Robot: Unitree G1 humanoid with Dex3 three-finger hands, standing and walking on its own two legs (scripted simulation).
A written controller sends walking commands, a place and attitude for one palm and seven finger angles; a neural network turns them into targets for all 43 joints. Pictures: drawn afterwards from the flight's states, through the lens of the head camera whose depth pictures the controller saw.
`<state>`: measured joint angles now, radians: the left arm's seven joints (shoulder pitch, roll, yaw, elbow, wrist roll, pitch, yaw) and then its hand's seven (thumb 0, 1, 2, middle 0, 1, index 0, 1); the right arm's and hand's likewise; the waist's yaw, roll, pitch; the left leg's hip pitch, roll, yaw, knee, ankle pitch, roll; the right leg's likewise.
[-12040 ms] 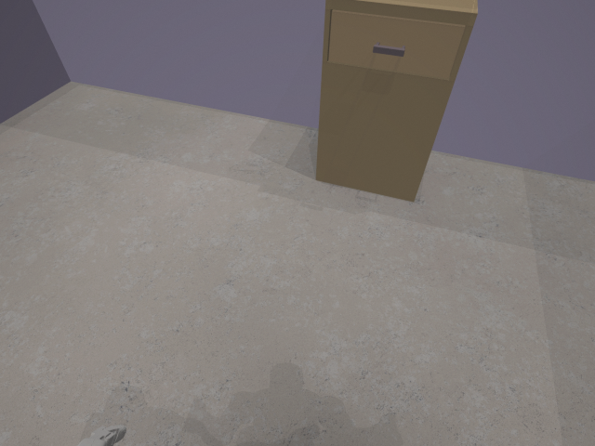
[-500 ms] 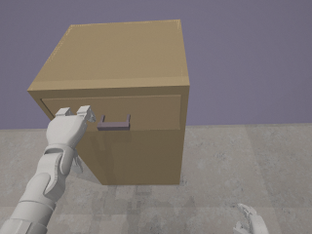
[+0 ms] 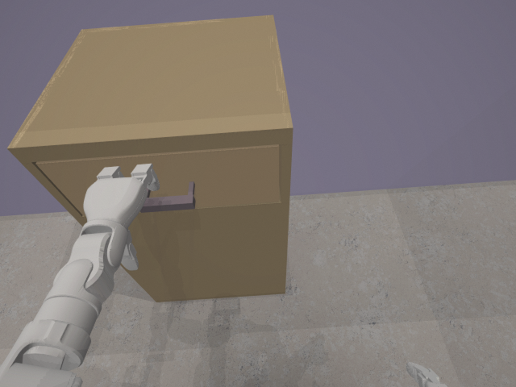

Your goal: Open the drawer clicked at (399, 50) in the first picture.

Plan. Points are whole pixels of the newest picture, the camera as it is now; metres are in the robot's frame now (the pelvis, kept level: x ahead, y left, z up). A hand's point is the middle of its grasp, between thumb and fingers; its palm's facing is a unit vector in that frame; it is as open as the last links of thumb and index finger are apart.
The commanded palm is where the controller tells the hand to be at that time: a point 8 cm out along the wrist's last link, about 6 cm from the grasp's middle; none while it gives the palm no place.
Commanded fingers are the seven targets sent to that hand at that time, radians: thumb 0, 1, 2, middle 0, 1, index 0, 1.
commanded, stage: move the hooked fingers above the handle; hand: left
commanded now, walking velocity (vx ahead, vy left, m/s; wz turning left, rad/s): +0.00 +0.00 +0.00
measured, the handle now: (168, 195) +0.47 +0.22 -0.04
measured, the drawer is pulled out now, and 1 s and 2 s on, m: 0.00 0.00 0.00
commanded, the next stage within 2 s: none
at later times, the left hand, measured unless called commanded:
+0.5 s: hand (155, 202) +0.42 +0.23 +0.01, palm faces -0.04 -0.04 -1.00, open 13.8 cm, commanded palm +0.40 +0.24 +0.08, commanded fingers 0.00 -0.50 0.30 -0.30 -1.20 -0.30 -1.20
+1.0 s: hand (145, 207) +0.40 +0.23 +0.02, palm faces -0.06 -0.02 -1.00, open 13.8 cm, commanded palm +0.38 +0.24 +0.08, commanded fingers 0.00 -0.50 0.30 -0.30 -1.20 -0.30 -1.20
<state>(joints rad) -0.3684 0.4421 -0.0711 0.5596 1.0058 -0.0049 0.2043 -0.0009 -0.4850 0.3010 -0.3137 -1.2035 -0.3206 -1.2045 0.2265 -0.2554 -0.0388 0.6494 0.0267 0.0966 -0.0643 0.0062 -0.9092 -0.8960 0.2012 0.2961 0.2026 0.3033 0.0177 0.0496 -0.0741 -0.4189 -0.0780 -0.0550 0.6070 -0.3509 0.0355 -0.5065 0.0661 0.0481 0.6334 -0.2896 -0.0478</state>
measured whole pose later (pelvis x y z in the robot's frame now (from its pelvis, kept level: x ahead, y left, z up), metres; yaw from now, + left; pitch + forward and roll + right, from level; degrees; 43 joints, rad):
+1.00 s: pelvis +0.00 +0.01 +0.00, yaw -1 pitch +11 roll +0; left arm -0.51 0.39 -0.11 0.78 1.04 0.03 0.28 0.00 -0.49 0.30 -0.32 -1.21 -0.33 -1.21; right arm 0.26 -0.25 -0.04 0.65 0.02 0.13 -0.03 0.00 -0.91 -0.90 0.20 0.30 0.20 0.30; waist -0.01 0.05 -0.11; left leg -0.46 -0.08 -0.04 0.63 -0.36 0.05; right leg -0.54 0.07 0.06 0.65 -0.29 -0.04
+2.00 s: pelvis +0.00 +0.02 -0.01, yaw -1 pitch +12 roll +0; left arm -0.51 0.36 -0.10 0.70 1.11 -0.14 0.34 0.00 -0.49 0.30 -0.32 -1.20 -0.33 -1.21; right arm 0.25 -0.24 -0.04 0.65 -0.01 0.11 -0.04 0.00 -0.91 -0.90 0.20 0.30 0.20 0.30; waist -0.02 0.03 -0.11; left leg -0.53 -0.09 -0.04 0.71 -0.39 0.06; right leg -0.60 0.06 0.05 0.71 -0.32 -0.02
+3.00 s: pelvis +0.00 +0.00 +0.00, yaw +0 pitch +12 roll +0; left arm -0.50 0.44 -0.10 0.78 1.04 -0.10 0.26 0.00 -0.48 0.30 -0.32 -1.21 -0.33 -1.21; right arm 0.28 -0.27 -0.06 0.67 0.02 0.09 -0.07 0.00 -0.91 -0.90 0.20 0.30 0.20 0.30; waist 0.00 0.04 -0.10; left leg -0.50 -0.07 -0.06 0.66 -0.37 0.03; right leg -0.57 0.07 0.03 0.66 -0.29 -0.05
